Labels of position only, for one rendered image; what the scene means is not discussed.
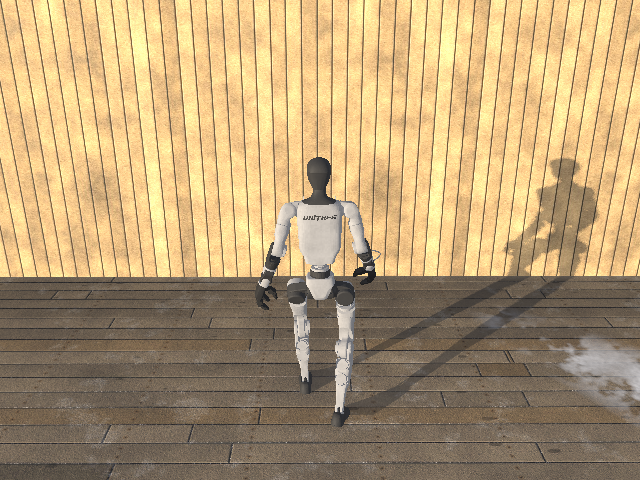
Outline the robot left shin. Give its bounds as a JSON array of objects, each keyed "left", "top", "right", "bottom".
[{"left": 294, "top": 321, "right": 310, "bottom": 382}]

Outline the left robot forearm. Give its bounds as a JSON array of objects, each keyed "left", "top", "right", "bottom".
[{"left": 258, "top": 242, "right": 281, "bottom": 288}]

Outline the left robot hand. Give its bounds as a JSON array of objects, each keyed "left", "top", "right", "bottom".
[{"left": 255, "top": 283, "right": 278, "bottom": 310}]

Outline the left robot upper arm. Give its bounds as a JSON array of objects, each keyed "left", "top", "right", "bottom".
[{"left": 271, "top": 201, "right": 299, "bottom": 258}]

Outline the right robot forearm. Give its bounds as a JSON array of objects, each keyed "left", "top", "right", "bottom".
[{"left": 358, "top": 238, "right": 375, "bottom": 271}]

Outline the right robot hand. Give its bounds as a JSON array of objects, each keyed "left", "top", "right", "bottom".
[{"left": 353, "top": 267, "right": 376, "bottom": 285}]

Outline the right robot upper arm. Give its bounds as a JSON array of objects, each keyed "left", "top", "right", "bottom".
[{"left": 340, "top": 200, "right": 368, "bottom": 254}]

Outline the right robot thigh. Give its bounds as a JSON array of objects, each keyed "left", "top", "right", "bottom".
[{"left": 334, "top": 280, "right": 356, "bottom": 359}]

